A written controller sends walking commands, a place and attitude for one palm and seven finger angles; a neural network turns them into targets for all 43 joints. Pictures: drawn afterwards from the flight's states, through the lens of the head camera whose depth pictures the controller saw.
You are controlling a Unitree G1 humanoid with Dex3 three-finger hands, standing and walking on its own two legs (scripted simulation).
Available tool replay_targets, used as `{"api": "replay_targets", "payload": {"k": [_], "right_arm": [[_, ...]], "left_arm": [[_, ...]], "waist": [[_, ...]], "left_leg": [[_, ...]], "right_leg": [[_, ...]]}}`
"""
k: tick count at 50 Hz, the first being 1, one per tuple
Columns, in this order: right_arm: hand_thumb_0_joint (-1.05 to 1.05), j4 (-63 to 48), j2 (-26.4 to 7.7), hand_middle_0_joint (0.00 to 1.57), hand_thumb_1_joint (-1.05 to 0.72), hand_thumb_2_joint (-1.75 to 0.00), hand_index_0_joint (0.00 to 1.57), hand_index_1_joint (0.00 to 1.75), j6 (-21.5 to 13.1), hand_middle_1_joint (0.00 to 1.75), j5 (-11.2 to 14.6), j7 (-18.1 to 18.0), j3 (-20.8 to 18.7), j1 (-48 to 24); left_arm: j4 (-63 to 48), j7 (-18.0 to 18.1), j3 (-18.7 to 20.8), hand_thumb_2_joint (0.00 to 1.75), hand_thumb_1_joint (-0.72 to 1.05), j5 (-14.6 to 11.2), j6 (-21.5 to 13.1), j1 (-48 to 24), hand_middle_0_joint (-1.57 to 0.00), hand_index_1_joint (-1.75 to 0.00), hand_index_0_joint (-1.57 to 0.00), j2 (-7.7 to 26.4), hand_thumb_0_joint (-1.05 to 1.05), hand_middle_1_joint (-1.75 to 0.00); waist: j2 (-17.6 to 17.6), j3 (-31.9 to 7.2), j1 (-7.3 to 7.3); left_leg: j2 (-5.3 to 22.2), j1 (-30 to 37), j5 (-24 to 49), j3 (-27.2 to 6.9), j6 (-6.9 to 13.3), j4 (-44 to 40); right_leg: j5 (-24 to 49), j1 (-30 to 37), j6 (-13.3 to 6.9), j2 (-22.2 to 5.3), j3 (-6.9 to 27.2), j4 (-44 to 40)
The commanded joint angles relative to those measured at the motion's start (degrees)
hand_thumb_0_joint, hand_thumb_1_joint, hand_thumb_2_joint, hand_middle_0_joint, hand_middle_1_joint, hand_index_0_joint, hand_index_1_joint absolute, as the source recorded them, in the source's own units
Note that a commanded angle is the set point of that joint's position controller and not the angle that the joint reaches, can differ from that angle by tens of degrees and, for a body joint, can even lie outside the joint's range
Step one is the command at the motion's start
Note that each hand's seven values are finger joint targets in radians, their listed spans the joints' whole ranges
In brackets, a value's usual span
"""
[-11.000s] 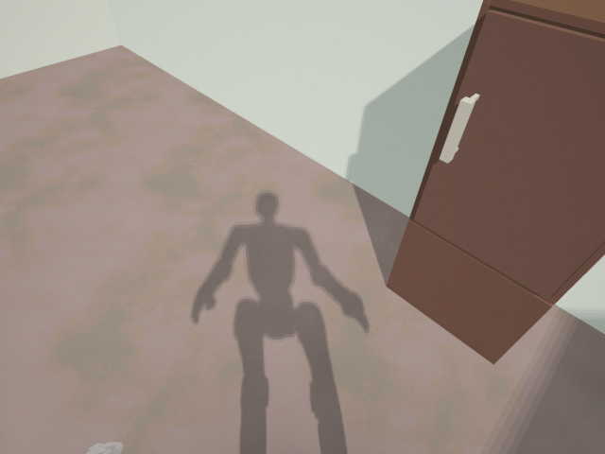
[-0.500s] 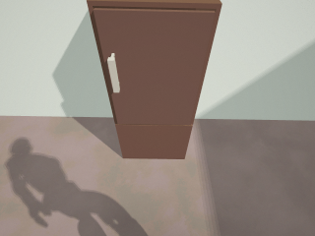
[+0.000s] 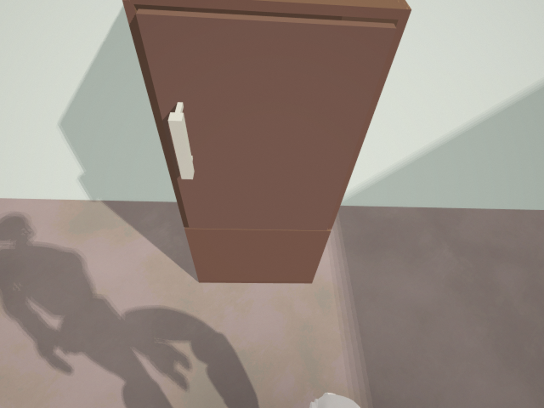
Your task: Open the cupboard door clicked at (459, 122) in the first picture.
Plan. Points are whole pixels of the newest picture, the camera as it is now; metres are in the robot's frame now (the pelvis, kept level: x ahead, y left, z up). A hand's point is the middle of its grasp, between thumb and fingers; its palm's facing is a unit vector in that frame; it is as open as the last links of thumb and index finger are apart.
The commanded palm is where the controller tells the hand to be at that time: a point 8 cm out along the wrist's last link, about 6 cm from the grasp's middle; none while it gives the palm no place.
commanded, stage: shuffle to correct the standing spot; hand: left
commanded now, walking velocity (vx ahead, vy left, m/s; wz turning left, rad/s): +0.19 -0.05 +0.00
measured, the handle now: (184, 141) +0.59 +0.21 +0.01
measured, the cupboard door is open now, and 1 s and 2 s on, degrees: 0 0 0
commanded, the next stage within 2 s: come to a stop and stand still in 0.06 s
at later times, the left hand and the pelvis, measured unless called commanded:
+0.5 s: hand (173, 382) +0.19 +0.18 -0.19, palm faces +0.06 -0.98 -0.19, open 7.2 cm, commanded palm none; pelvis +0.11 -0.01 -0.01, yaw +2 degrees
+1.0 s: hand out of the picture +0.07 +0.21 -0.18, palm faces +0.01 -0.98 -0.19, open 7.4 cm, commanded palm none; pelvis +0.05 +0.02 +0.00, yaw +0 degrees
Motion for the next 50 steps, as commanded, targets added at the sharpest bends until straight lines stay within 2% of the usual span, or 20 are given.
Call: {"api": "replay_targets", "payload": {"k": [1, 5, 8, 9, 10, 11, 13, 15, 20, 23, 26, 27, 28, 29, 32, 36, 41, 45, 48, 50], "right_arm": [[0.00, 1.82, -8.05, 0.20, -0.90, -0.90, 0.20, 0.30, 0.21, 0.30, -0.29, -0.74, -2.04, 8.95], [0.00, 2.40, -9.02, 0.20, -0.90, -0.90, 0.20, 0.30, 1.00, 0.30, -0.49, -0.54, -2.55, 8.48], [0.00, 2.05, -9.93, 0.20, -0.90, -0.90, 0.20, 0.30, 1.15, 0.30, 0.50, -0.01, -2.92, 6.07], [0.00, 1.17, -7.37, 0.20, -0.90, -0.90, 0.20, 0.30, 1.09, 0.30, 1.03, 0.55, -2.57, 7.19], [0.00, -0.22, -5.84, 0.20, -0.90, -0.90, 0.20, 0.30, 1.92, 0.30, 1.33, 0.35, -2.16, 9.13], [0.00, 0.20, -6.19, 0.20, -0.90, -0.90, 0.20, 0.30, 2.77, 0.30, 1.20, -0.14, -2.30, 6.60], [0.00, 0.20, -6.44, 0.20, -0.90, -0.90, 0.20, 0.30, 3.83, 0.30, 1.21, 0.07, -2.42, 2.32], [0.00, 0.66, -2.73, 0.20, -0.90, -0.90, 0.20, 0.30, 5.44, 0.30, 1.18, 0.10, -2.08, 3.32], [0.00, -1.95, -4.46, 0.20, -0.90, -0.90, 0.20, 0.30, 6.46, 0.30, 0.46, 0.59, -3.00, 0.32], [0.00, -4.15, -6.12, 0.20, -0.90, -0.90, 0.20, 0.30, 6.49, 0.30, 0.58, 0.76, -3.58, -1.60], [0.00, -4.42, -7.80, 0.20, -0.90, -0.90, 0.20, 0.30, 5.61, 0.30, 0.50, 0.83, -4.15, 0.62], [0.00, -5.26, -11.57, 0.20, -0.90, -0.90, 0.20, 0.30, 4.99, 0.30, 0.06, 0.71, -4.73, 0.31], [0.00, -7.27, -16.38, 0.20, -0.90, -0.90, 0.20, 0.30, 4.68, 0.30, -0.40, 0.52, -5.41, -1.51], [0.00, -8.32, -17.14, 0.20, -0.90, -0.90, 0.20, 0.30, 5.05, 0.30, -0.77, 0.22, -5.30, -3.96], [0.00, -10.41, -13.61, 0.20, -0.90, -0.90, 0.20, 0.30, 4.34, 0.30, -0.57, -0.72, -3.86, -11.03], [0.00, -9.98, -13.22, 0.20, -0.90, -0.90, 0.20, 0.30, 3.83, 0.30, 0.01, -0.99, -3.89, -7.80], [0.00, -7.98, -13.63, 0.20, -0.90, -0.90, 0.20, 0.30, 4.35, 0.30, -0.15, -0.89, -4.29, -4.32], [0.00, -7.15, -14.45, 0.20, -0.90, -0.90, 0.20, 0.30, 5.01, 0.30, -0.55, -0.18, -4.83, -4.04], [0.00, -6.82, -15.64, 0.20, -0.90, -0.90, 0.20, 0.30, 5.47, 0.30, -1.09, 0.37, -5.22, -5.55], [0.00, -5.83, -14.75, 0.20, -0.90, -0.90, 0.20, 0.30, 5.95, 0.30, -0.86, 0.68, -5.12, -6.33]], "left_arm": [[-5.53, -1.36, -0.05, 0.90, 0.90, -0.92, -1.88, -4.37, -0.20, -0.30, -0.20, -0.24, 0.00, -0.30], [-6.42, -1.32, 0.23, 0.90, 0.90, -0.96, -2.15, -5.81, -0.20, -0.30, -0.20, 1.35, 0.00, -0.30], [-2.26, -0.85, 1.56, 0.90, 0.90, -0.65, -3.27, 7.89, -0.20, -0.30, -0.20, 5.65, 0.00, -0.30], [-1.06, -0.17, 2.69, 0.90, 0.90, -0.37, -4.04, 13.74, -0.20, -0.30, -0.20, 10.01, 0.00, -0.30], [-1.15, 0.25, 2.82, 0.90, 0.90, -1.41, -3.85, 14.69, -0.20, -0.30, -0.20, 12.81, 0.00, -0.30], [-2.32, 0.88, 2.25, 0.90, 0.90, -1.82, -3.29, 9.81, -0.20, -0.30, -0.20, 10.79, 0.00, -0.30], [-5.29, 1.29, 1.52, 0.90, 0.90, -1.18, -3.18, -0.39, -0.20, -0.30, -0.20, 10.07, 0.00, -0.30], [-6.45, 2.03, 0.91, 0.90, 0.90, -0.61, -2.25, -4.28, -0.20, -0.30, -0.20, 7.18, 0.00, -0.30], [-6.91, 1.93, 2.38, 0.90, 0.90, -0.34, -1.09, -2.14, -0.20, -0.30, -0.20, 9.61, 0.00, -0.30], [-8.45, 1.74, 2.68, 0.90, 0.90, -0.30, -0.43, -4.46, -0.20, -0.30, -0.20, 10.77, 0.00, -0.30], [-9.26, 1.59, 2.62, 0.90, 0.90, -0.84, 0.32, -5.59, -0.20, -0.30, -0.20, 10.09, 0.00, -0.30], [-10.19, 1.30, 2.15, 0.90, 0.90, -1.20, 0.82, -3.93, -0.20, -0.30, -0.20, 7.50, 0.00, -0.30], [-10.97, 1.22, 1.43, 0.90, 0.90, -1.66, 1.17, -3.59, -0.20, -0.30, -0.20, 4.30, 0.00, -0.30], [-11.03, 1.61, 1.54, 0.90, 0.90, -1.37, 1.74, -4.04, -0.20, -0.30, -0.20, 6.11, 0.00, -0.30], [-8.75, 1.44, 2.25, 0.90, 0.90, -0.71, 2.00, -0.39, -0.20, -0.30, -0.20, 6.51, 0.00, -0.30], [-8.17, 0.83, 2.13, 0.90, 0.90, -0.72, 2.13, 2.00, -0.20, -0.30, -0.20, 6.98, 0.00, -0.30], [-8.70, 0.10, 2.04, 0.90, 0.90, -0.59, 2.88, 1.04, -0.20, -0.30, -0.20, 6.93, 0.00, -0.30], [-7.82, -0.32, 1.11, 0.90, 0.90, -0.54, 3.04, 1.26, -0.20, -0.30, -0.20, 5.57, 0.00, -0.30], [-5.08, -0.33, 0.68, 0.90, 0.90, -1.19, 2.71, 7.98, -0.20, -0.30, -0.20, 4.06, 0.00, -0.30], [-2.28, -0.20, 0.50, 0.90, 0.90, -1.33, 2.10, 13.66, -0.20, -0.30, -0.20, 3.81, 0.00, -0.30]], "waist": [[9.02, 3.49, -1.32], [8.16, 2.94, -0.86], [1.44, -5.01, 6.10], [-9.34, -10.36, 7.90], [-16.16, -13.24, 5.72], [-6.72, -8.42, 5.09], [-3.40, -0.30, 2.30], [-0.43, 0.43, -0.06], [-3.91, -4.23, 1.48], [-7.17, -6.11, 0.78], [-6.01, -8.35, -1.40], [4.97, -9.29, -1.06], [19.07, -7.18, -1.14], [14.73, -6.04, -1.46], [9.05, -3.25, 1.74], [6.55, -7.76, 0.60], [9.44, -7.25, -1.45], [12.00, -3.64, -1.95], [13.92, -4.95, 0.22], [11.25, -4.08, 2.60]], "left_leg": [[13.57, 4.89, 37.71, -7.70, 5.15, -6.93], [14.17, 4.17, 42.23, -7.42, 4.72, -2.62], [10.57, -3.85, 38.07, -4.45, 1.41, 14.54], [4.97, -15.21, 18.61, -1.05, -1.16, 29.43], [-0.05, -20.42, -14.83, -2.29, -3.09, 44.69], [2.82, -20.20, -15.22, -7.82, -2.87, 47.06], [5.41, -16.85, -11.32, -8.91, -3.27, 43.83], [5.43, -13.46, -10.85, -8.32, -4.26, 35.45], [2.73, -15.79, -7.41, -5.73, -6.04, 29.46], [2.15, -15.60, -5.07, -5.57, -6.55, 24.80], [3.02, -5.37, 10.42, -5.12, -6.05, 6.26], [11.18, -0.16, 25.50, -13.72, -2.80, 1.59], [23.60, -4.26, 43.82, -26.33, 4.03, -4.15], [25.28, -10.86, 42.37, -25.29, 8.73, -3.58], [18.79, -10.69, 36.18, -18.04, 7.31, -2.57], [16.93, -1.67, 30.97, -15.31, 5.70, -3.61], [17.86, 1.26, 11.53, -18.68, 5.16, -8.65], [15.99, -5.83, -6.14, -19.18, 3.31, -13.43], [13.49, -10.52, -12.88, -16.80, 0.64, -16.70], [9.72, -15.30, -16.33, -12.99, -2.39, -15.26]], "right_leg": [[4.75, -5.08, -0.25, -0.29, -1.56, -10.01], [4.37, 2.79, -1.77, 1.97, -3.87, -19.55], [13.69, 26.41, -3.28, 2.11, -2.48, -28.01], [21.12, 38.04, -7.87, -10.40, 11.55, -29.89], [33.93, 38.56, -14.21, -22.34, 25.52, -35.50], [34.24, 30.70, -15.89, -21.68, 21.79, -37.32], [34.06, 14.98, -13.73, -17.80, 14.92, -38.61], [38.11, 9.46, -12.45, -15.62, 7.76, -37.34], [42.07, 14.46, -12.73, -14.85, 7.65, -33.98], [42.56, 16.53, -11.57, -14.11, 6.60, -31.66], [32.06, 13.70, -6.45, -10.68, 4.66, -24.34], [15.22, 7.46, -1.91, -4.60, 0.52, -18.56], [-13.12, 2.50, 1.60, 2.59, -1.46, -7.58], [-17.61, 5.33, 0.97, 3.20, 5.09, 3.55], [-8.23, 0.60, 1.27, 3.84, 8.86, 14.28], [-2.61, -2.40, 3.05, 3.53, 8.87, 14.01], [-5.03, -0.15, 3.27, 2.32, 7.72, 2.26], [-8.32, 7.56, 1.86, 2.54, 3.62, -10.40], [-9.47, 17.65, -0.10, 5.12, -0.85, -22.01], [-2.84, 26.62, -0.83, 6.86, -4.13, -33.84]]}}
